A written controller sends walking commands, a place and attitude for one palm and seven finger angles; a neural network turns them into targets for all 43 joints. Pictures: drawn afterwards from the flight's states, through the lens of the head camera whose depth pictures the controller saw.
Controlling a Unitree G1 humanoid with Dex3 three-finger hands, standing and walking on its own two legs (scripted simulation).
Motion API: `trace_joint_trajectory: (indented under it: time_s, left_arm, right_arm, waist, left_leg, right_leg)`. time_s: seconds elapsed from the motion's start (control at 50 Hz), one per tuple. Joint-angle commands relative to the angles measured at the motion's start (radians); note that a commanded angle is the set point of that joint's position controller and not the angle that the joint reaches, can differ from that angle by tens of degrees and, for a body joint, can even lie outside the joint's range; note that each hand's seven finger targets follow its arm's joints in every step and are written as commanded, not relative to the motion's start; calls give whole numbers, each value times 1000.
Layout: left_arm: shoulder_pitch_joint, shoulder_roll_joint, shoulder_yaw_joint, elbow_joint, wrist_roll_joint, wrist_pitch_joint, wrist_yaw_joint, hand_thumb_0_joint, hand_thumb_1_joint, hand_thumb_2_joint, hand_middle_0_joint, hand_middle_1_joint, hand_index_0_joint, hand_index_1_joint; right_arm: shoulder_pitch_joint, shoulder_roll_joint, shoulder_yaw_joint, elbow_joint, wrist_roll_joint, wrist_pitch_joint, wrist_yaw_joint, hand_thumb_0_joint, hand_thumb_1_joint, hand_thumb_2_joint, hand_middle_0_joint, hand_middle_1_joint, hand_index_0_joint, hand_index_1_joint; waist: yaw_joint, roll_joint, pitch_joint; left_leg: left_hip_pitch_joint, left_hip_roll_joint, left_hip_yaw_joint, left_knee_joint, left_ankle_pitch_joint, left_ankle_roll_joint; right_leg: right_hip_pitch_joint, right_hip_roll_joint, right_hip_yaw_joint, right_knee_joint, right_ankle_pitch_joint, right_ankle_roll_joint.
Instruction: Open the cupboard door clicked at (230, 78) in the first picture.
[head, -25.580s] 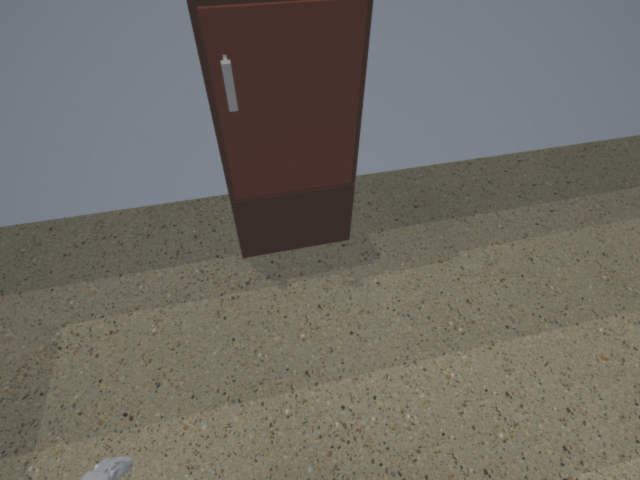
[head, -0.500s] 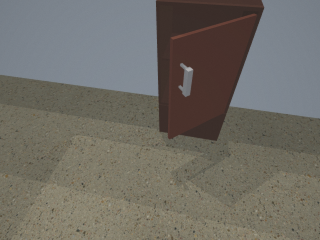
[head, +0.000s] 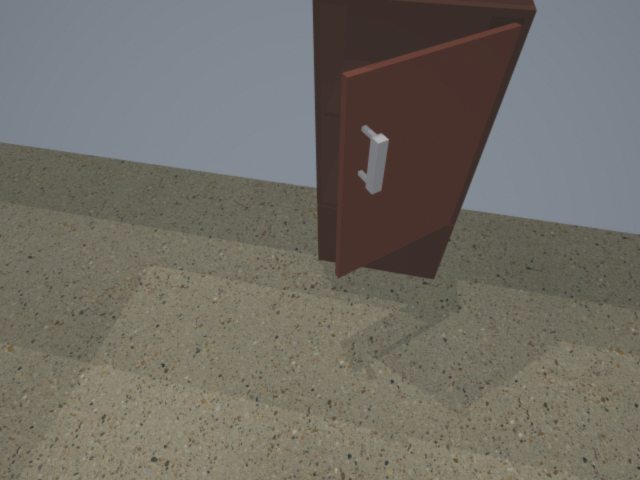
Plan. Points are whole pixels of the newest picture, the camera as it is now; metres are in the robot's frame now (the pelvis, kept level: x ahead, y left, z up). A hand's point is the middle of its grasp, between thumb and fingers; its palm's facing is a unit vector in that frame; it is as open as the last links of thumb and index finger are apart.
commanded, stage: look to check the result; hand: left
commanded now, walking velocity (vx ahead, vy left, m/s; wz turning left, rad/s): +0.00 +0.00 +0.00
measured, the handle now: (370, 159) +0.69 -0.06 -0.01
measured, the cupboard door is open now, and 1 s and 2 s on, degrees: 42 42 42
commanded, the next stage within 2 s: walk to a spot facing it in 0.24 s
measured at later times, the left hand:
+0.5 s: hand out of the picture +0.09 +0.23 -0.16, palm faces -0.03 -0.95 -0.32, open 7.3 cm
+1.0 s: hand out of the picture +0.10 +0.15 -0.17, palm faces -0.25 -0.93 -0.28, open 7.3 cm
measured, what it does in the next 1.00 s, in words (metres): lifts its left foot, turning right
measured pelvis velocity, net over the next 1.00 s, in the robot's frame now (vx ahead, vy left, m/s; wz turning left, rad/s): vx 0.01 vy -0.04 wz -0.31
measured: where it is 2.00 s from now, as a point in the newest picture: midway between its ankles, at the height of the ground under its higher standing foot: outside the picture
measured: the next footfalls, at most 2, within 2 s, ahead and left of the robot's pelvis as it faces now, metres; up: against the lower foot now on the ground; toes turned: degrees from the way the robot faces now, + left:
left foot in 1.26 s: +0.11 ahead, +0.10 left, +0.00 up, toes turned -29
right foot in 1.58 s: -0.01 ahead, -0.15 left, +0.00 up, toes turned -42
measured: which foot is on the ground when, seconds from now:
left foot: down 0.00-0.82, up 0.84-1.00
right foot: down 0.00-1.00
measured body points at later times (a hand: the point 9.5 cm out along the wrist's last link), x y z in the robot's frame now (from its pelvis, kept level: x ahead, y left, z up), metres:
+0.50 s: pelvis +0.01 +0.00 +0.00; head +0.04 -0.01 +0.45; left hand +0.09 +0.28 -0.14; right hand +0.08 -0.28 -0.15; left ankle +0.00 +0.11 -0.75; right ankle +0.01 -0.10 -0.75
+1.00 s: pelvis +0.01 -0.04 -0.01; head +0.07 -0.07 +0.44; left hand +0.11 +0.20 -0.15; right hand +0.02 -0.31 -0.16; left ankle +0.02 +0.12 -0.67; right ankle -0.01 -0.13 -0.75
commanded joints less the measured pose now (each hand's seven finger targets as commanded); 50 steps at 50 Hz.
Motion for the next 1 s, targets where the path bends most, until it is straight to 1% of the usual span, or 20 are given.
trace_joint_trajectory:
  time_s: [0.0, 0.36, 0.42, 0.5, 0.54, 0.6, 0.64, 0.66, 0.68, 0.72, 0.74, 0.76, 0.78, 0.8, 0.82, 0.84, 0.86, 0.9, 0.92, 0.98]
  left_arm:
    - [-9, 183, 31, -53, -5, -18, 5, 0, 900, 900, -200, -300, -200, -300]
    - [-71, 244, 31, -61, -6, -20, 0, 0, 900, 900, -200, -300, -200, -300]
    - [-34, 155, 22, -66, -6, 7, 4, 0, 900, 900, -200, -300, -200, -300]
    - [-13, 168, 41, -109, -2, 31, -1, 0, 900, 900, -200, -300, -200, -300]
    - [-18, 167, 49, -142, 1, 40, -6, 0, 900, 900, -200, -300, -200, -300]
    - [-12, 139, 55, -185, 1, 49, -14, 0, 900, 900, -200, -300, -200, -300]
    - [-32, 118, 61, -216, 1, 62, -20, 0, 900, 900, -200, -300, -200, -300]
    - [-34, 111, 66, -227, 2, 66, -21, 0, 900, 900, -200, -300, -200, -300]
    - [-29, 103, 68, -236, 1, 67, -24, 0, 900, 900, -200, -300, -200, -300]
    - [27, 78, 69, -236, 3, 64, -31, 0, 900, 900, -200, -300, -200, -300]
    - [80, 79, 74, -226, 3, 61, -34, 0, 900, 900, -200, -300, -200, -300]
    - [151, 97, 84, -208, 7, 55, -34, 0, 900, 900, -200, -300, -200, -300]
    - [201, 198, 105, -201, 20, 41, -20, 0, 900, 900, -200, -300, -200, -300]
    - [203, 262, 113, -209, 11, 39, -6, 0, 900, 900, -200, -300, -200, -300]
    - [184, 252, 115, -216, 4, 40, 0, 0, 900, 900, -200, -300, -200, -300]
    - [130, 225, 112, -244, 3, 45, 1, 0, 900, 900, -200, -300, -200, -300]
    - [83, 190, 108, -259, 8, 41, 5, 0, 900, 900, -200, -300, -200, -300]
    - [82, 163, 102, -261, 5, 29, 12, 0, 900, 900, -200, -300, -200, -300]
    - [98, 161, 102, -260, 4, 26, 12, 0, 900, 900, -200, -300, -200, -300]
    - [136, 169, 105, -249, 7, 26, 12, 0, 900, 900, -200, -300, -200, -300]
  right_arm:
    - [5, -165, -27, -45, 3, -19, -6, 0, -900, -900, 200, 300, 200, 300]
    - [-53, -235, -30, -52, 1, -22, -2, 0, -900, -900, 200, 300, 200, 300]
    - [8, -130, -16, -50, 0, -6, -7, 0, -900, -900, 200, 300, 200, 300]
    - [32, -149, -36, -93, 1, 11, -18, 0, -900, -900, 200, 300, 200, 300]
    - [40, -164, -49, -120, 0, 14, -24, 0, -900, -900, 200, 300, 200, 300]
    - [42, -192, -68, -154, -5, 15, -30, 0, -900, -900, 200, 300, 200, 300]
    - [60, -192, -73, -166, -13, 7, -32, 0, -900, -900, 200, 300, 200, 300]
    - [55, -183, -71, -172, -16, 6, -34, 0, -900, -900, 200, 300, 200, 300]
    - [44, -173, -71, -185, -17, 4, -35, 0, -900, -900, 200, 300, 200, 300]
    - [-7, -174, -76, -208, -19, 3, -32, 0, -900, -900, 200, 300, 200, 300]
    - [-24, -179, -78, -214, -16, 6, -31, 0, -900, -900, 200, 300, 200, 300]
    - [-46, -176, -81, -223, -8, 11, -30, 0, -900, -900, 200, 300, 200, 300]
    - [-35, -111, -78, -250, 9, 17, -26, 0, -900, -900, 200, 300, 200, 300]
    - [-52, -90, -72, -282, 13, 26, -19, 0, -900, -900, 200, 300, 200, 300]
    - [-35, -103, -74, -268, 12, 36, -15, 0, -900, -900, 200, 300, 200, 300]
    - [-64, -87, -76, -271, 11, 36, -6, 0, -900, -900, 200, 300, 200, 300]
    - [-75, -87, -78, -265, 8, 35, -7, 0, -900, -900, 200, 300, 200, 300]
    - [-63, -73, -74, -265, 7, 31, -7, 0, -900, -900, 200, 300, 200, 300]
    - [-63, -56, -72, -263, 9, 32, -7, 0, -900, -900, 200, 300, 200, 300]
    - [-82, -37, -65, -276, 14, 29, -10, 0, -900, -900, 200, 300, 200, 300]
  waist:
    - [-5, -12, -60]
    - [-9, -9, -77]
    - [-16, -23, -88]
    - [-17, -38, -79]
    - [-22, -12, -80]
    - [-18, 79, -66]
    - [-21, 170, -39]
    - [-19, 163, -32]
    - [-10, 144, -31]
    - [25, 123, -45]
    - [50, 93, -63]
    - [85, 13, -80]
    - [93, -312, -95]
    - [100, -426, -70]
    - [81, -316, -59]
    - [61, -183, -7]
    - [35, -169, -14]
    - [23, -125, -85]
    - [25, -105, -109]
    - [38, -102, -147]
  left_leg:
    - [15, 127, -96, -52, 111, 12]
    - [52, 138, -91, -66, 142, 4]
    - [55, 147, -42, -3, 165, -11]
    - [52, 162, -8, 49, 117, -6]
    - [60, 191, -16, 55, 146, 7]
    - [85, 295, -89, 15, 178, 70]
    - [85, 415, -150, -34, 350, 166]
    - [67, 432, -137, -23, 394, 184]
    - [49, 429, -104, -3, 417, 181]
    - [1, 388, -13, 71, 441, 129]
    - [-40, 358, 28, 135, 374, 89]
    - [-102, 290, 78, 264, 239, 35]
    - [-271, 126, 167, 505, -139, -44]
    - [-374, 34, 97, 723, -468, -66]
    - [-401, 69, -2, 823, -431, -56]
    - [-430, 86, -13, 849, -363, -58]
    - [-446, 96, -28, 855, -294, -65]
    - [-417, 99, -29, 808, -243, -79]
    - [-401, 90, -19, 774, -233, -83]
    - [-375, 67, -7, 647, -238, -88]
  right_leg:
    - [19, -130, 114, -74, 91, -27]
    - [41, -135, 133, -86, 150, -27]
    - [16, -135, 147, -27, 249, -17]
    - [-51, -116, 178, 36, 267, -22]
    - [-92, -94, 173, 100, 289, -21]
    - [-208, -28, 125, 277, 117, -2]
    - [-298, -2, 57, 522, -313, 22]
    - [-306, -23, 65, 576, -355, 25]
    - [-291, -42, 68, 571, -358, 23]
    - [-180, -53, 21, 443, -292, 18]
    - [-90, -47, 4, 340, -188, 17]
    - [7, -46, 26, 176, -4, 9]
    - [95, -238, 362, -36, 237, -51]
    - [58, -387, 572, -96, 407, -151]
    - [42, -376, 550, -94, 238, -204]
    - [-41, -337, 539, -107, 30, -217]
    - [-36, -279, 520, -83, 55, -193]
    - [22, -247, 448, -26, 247, -177]
    - [43, -230, 417, -12, 309, -171]
    - [92, -212, 427, 9, 390, -178]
